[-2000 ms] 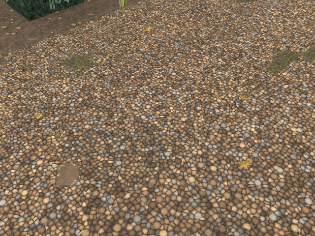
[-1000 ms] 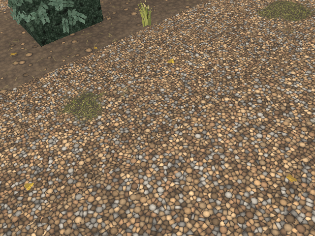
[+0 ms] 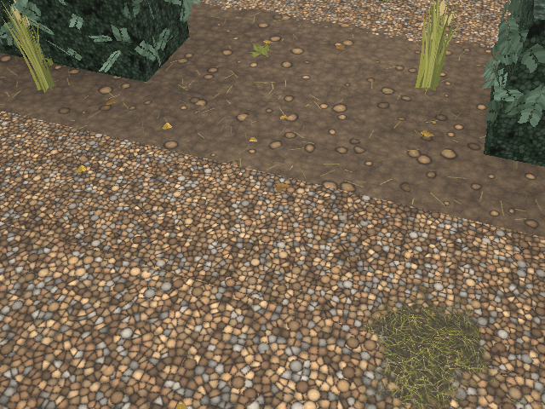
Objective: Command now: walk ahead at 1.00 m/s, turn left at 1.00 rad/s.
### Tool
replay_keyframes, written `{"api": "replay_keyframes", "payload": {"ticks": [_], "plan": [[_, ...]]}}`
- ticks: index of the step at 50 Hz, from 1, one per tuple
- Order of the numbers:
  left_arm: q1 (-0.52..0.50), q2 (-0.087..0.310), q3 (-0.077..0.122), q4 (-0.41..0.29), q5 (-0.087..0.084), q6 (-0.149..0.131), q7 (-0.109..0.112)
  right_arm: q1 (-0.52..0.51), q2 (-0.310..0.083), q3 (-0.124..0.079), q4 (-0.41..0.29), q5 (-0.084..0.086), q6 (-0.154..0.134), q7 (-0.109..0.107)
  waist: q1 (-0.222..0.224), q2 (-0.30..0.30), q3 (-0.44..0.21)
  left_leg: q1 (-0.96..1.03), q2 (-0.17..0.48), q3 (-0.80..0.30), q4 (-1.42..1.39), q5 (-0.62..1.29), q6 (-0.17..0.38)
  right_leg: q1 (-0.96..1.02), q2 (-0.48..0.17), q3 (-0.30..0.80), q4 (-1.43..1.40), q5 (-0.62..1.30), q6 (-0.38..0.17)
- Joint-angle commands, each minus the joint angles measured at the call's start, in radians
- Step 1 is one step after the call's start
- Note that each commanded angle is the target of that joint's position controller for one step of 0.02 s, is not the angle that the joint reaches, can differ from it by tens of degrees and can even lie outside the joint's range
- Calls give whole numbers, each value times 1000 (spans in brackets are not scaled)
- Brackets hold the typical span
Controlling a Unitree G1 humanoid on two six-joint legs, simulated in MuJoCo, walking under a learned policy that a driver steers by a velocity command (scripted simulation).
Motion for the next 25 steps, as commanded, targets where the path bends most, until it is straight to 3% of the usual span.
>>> {"api": "replay_keyframes", "payload": {"ticks": [1,3,4,5,6,7,8,9,10,12,13,14,15,16,17,18,19,20,21,22,23,24,25], "plan": [[-13,145,36,-21,-22,-48,-6,-66,5,14,-115,1,35,40,-22,-141,191,-180,132,-33,-225,163,-20,-47,-210,239,-534,-18,-103],[72,171,50,21,-19,-48,-6,-109,-4,11,-115,-21,30,46,10,-108,152,-190,120,36,-292,208,-14,97,-222,118,-515,340,-120],[103,186,56,36,-1,-54,-1,-81,-26,-4,-92,-35,33,41,21,-115,91,-249,118,84,-227,269,6,280,-215,61,-433,466,-128],[177,108,38,68,-2,-66,7,-133,-14,-5,-96,-40,19,38,49,-67,97,-392,173,-27,-288,374,35,445,-217,31,-385,373,-88],[208,62,18,70,12,-77,0,-219,-2,0,-109,-18,1,32,82,-16,137,-404,113,53,-450,433,34,436,-151,-51,-391,234,-59],[232,68,18,98,18,-95,2,-324,7,8,-127,-22,-16,43,96,-4,166,-341,107,96,-585,601,18,393,-124,-97,-405,150,-44],[226,88,20,94,28,-99,4,-349,42,20,-132,-18,-19,56,93,-23,171,-232,82,156,-638,720,14,297,-121,-126,-420,98,-56],[203,90,20,95,27,-97,7,-332,61,29,-120,-14,-22,69,73,-32,169,-136,85,166,-669,816,22,239,-125,-156,-408,93,-53],[172,79,11,98,22,-86,15,-278,61,30,-82,1,-18,76,32,-54,160,-19,81,168,-699,895,31,176,-121,-194,-377,121,-40],[146,71,-1,98,0,-76,24,-208,31,29,-29,-17,-19,71,-11,-7,146,180,31,238,-763,961,40,113,-95,-260,-278,253,-9],[151,100,1,106,-1,-61,30,-168,24,31,7,-29,-18,56,-24,1,124,265,1,263,-784,905,48,129,-86,-277,-177,442,-8],[159,139,6,117,3,-44,40,-90,13,32,41,-43,-14,36,-53,-30,94,371,-15,269,-791,794,48,134,-105,-265,-9,644,-15],[169,155,8,128,13,-22,54,42,-12,28,92,-48,-8,11,-105,-47,72,469,11,211,-850,692,54,139,-139,-225,184,788,-24],[164,165,13,141,17,-7,60,203,-53,9,151,-46,-6,-9,-176,-47,36,568,37,141,-948,653,77,159,-145,-194,426,926,-20],[89,185,28,128,-1,15,53,315,-105,-16,182,-56,-5,-26,-273,25,62,707,112,16,-1153,665,171,-6,-47,-205,915,551,-12],[-59,144,21,74,12,24,37,426,-176,-38,236,-17,-15,-33,-308,120,65,896,147,9,-1091,786,176,-280,68,-177,1184,-203,-61],[111,91,-6,-14,-18,-9,25,412,-249,-31,234,-18,-41,-38,-103,206,-71,1188,298,-103,-712,1238,136,-571,-26,28,1037,-260,-100],[90,117,-10,-21,-13,-25,23,422,-187,-31,226,2,-51,-37,-145,44,-181,1271,349,-259,-766,942,201,-695,-68,88,928,-136,-131],[13,134,-5,-32,6,-24,12,339,-135,-20,220,7,-46,-46,-88,-129,-54,1031,305,-281,-945,637,211,-685,-79,58,715,17,-104],[15,126,1,-49,24,-6,7,187,-181,-29,184,-8,-46,-69,14,-2,-38,843,425,-512,-1068,238,296,-646,-102,113,663,1,-51],[2,165,9,-31,44,15,6,169,-106,-5,155,-8,-61,-72,31,-123,32,624,454,-549,-1118,227,323,-564,-139,144,616,-17,-2],[-51,173,13,-49,42,34,2,150,-71,7,144,1,-80,-68,44,-158,123,393,479,-570,-1133,262,341,-489,-173,173,521,-36,34],[-108,147,7,-70,28,39,-1,121,-67,10,141,1,-95,-65,68,-201,189,221,430,-499,-1164,261,312,-421,-200,167,387,9,50]]}}
Keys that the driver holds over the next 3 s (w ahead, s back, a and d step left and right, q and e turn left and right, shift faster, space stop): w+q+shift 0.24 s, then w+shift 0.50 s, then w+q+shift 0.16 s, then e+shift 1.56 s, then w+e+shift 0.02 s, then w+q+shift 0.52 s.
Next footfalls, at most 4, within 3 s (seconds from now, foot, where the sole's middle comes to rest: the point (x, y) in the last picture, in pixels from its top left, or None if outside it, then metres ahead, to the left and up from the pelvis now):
0.36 left None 0.44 0.05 -0.92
0.64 right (291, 332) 0.85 -0.01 -0.92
1.20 left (187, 286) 1.14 0.37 -1.10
1.40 right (217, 227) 1.44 0.28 -1.10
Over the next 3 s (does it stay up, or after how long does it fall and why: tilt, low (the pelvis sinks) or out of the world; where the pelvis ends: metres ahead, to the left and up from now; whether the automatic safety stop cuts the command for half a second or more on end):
stays up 1.49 0.24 -0.32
